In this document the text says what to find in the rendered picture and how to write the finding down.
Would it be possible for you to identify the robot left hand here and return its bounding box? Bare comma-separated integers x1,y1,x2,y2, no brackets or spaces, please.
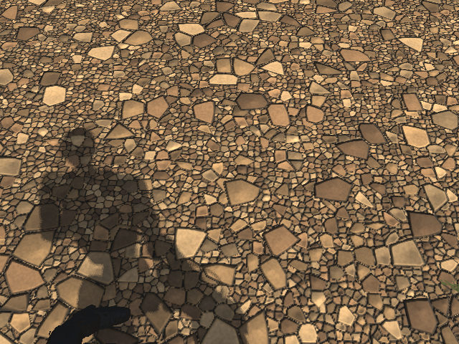
46,305,131,344

